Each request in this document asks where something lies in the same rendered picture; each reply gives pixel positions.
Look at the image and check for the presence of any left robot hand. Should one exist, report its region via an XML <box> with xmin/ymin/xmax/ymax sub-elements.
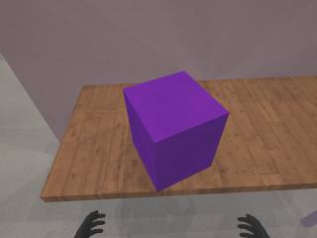
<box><xmin>74</xmin><ymin>210</ymin><xmax>106</xmax><ymax>238</ymax></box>

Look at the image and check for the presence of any table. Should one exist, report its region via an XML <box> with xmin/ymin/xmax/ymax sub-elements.
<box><xmin>40</xmin><ymin>75</ymin><xmax>317</xmax><ymax>228</ymax></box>

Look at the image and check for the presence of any carton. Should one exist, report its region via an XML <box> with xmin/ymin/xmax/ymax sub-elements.
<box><xmin>123</xmin><ymin>71</ymin><xmax>230</xmax><ymax>192</ymax></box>

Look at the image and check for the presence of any right robot hand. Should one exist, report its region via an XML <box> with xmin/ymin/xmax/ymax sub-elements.
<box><xmin>237</xmin><ymin>213</ymin><xmax>270</xmax><ymax>238</ymax></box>

